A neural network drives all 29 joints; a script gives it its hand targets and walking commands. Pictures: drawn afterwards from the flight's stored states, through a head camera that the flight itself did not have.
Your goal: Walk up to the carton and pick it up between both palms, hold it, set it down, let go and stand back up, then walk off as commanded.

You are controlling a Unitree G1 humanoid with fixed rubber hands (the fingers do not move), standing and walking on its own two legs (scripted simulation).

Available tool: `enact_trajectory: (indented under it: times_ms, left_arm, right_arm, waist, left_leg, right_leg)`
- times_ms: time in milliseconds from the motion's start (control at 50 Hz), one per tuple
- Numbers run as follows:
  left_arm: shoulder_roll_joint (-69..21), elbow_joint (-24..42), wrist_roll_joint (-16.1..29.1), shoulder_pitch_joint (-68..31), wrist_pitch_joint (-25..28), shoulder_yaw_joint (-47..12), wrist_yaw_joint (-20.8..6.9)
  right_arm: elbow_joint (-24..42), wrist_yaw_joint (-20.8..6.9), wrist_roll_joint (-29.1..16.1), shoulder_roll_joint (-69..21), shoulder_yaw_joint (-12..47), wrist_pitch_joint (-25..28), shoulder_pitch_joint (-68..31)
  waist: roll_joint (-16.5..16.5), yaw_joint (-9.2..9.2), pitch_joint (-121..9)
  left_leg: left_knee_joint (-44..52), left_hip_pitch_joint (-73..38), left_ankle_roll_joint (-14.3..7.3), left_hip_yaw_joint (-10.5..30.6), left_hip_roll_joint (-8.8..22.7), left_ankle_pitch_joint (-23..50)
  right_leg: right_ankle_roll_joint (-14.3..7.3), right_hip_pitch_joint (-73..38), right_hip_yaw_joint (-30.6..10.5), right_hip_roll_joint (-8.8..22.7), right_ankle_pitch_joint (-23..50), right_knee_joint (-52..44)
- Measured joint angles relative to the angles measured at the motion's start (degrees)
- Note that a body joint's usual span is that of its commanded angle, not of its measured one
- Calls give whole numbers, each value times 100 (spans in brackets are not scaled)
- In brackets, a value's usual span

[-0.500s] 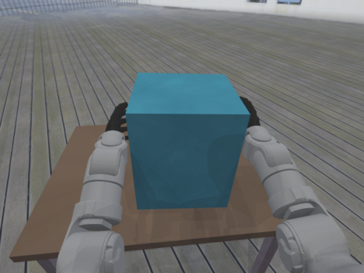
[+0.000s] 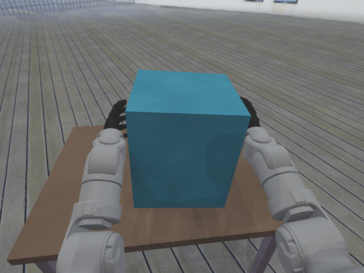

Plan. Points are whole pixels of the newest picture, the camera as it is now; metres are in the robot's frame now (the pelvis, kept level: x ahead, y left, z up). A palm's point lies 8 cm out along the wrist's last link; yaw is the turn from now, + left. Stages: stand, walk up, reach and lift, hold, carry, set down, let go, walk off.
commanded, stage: hold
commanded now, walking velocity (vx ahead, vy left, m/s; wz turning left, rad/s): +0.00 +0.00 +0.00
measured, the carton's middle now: (181, 138) +0.39 +0.01 +0.16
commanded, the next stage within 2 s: none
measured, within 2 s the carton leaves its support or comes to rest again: neither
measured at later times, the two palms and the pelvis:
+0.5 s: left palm (113, 133) +0.38 +0.15 +0.20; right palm (249, 130) +0.38 -0.15 +0.19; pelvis +0.00 +0.00 +0.00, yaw +0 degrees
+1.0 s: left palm (113, 131) +0.38 +0.15 +0.20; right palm (249, 131) +0.38 -0.15 +0.19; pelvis +0.00 +0.00 +0.00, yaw +0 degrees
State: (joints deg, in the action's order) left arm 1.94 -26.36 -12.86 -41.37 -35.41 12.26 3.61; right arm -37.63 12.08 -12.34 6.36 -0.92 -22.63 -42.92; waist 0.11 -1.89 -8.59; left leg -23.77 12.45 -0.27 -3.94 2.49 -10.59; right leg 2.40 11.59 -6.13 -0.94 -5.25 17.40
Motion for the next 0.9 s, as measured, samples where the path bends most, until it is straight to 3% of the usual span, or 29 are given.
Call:
enact_trajectory:
  times_ms: [900]
  left_arm:
    - [-39, 130, -112, 3, -33, 70, -114]
  right_arm:
    - [218, 61, 0, -57, -40, 8, 150]
  waist:
    - [-4, -7, 128]
  left_leg:
    - [83, -148, -2, 1, -4, 1]
  right_leg:
    - [0, -148, 0, 4, 1, -84]
